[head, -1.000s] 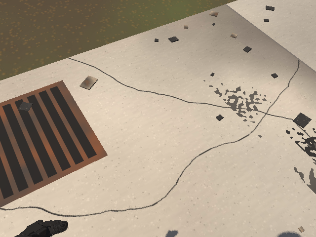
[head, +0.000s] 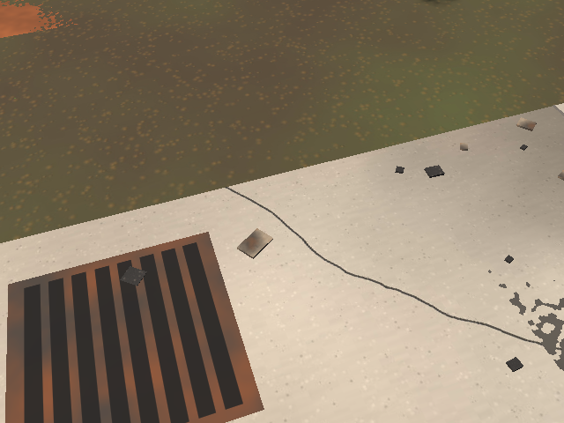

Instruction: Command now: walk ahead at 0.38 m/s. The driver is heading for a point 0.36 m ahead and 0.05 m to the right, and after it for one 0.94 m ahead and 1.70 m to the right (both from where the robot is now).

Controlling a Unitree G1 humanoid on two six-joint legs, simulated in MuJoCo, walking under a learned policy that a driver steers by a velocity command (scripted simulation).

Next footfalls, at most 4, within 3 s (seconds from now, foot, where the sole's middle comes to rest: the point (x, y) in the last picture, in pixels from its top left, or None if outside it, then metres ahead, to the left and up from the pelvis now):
0.32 left None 0.30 0.15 -0.77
0.84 right None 0.53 -0.14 -0.77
1.36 left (288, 379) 0.64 0.05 -0.77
1.78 right None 0.44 -0.14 -0.77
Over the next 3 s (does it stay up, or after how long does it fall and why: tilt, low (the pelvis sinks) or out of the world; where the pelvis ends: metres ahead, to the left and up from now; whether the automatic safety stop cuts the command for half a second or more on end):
stays up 0.59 -0.40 0.01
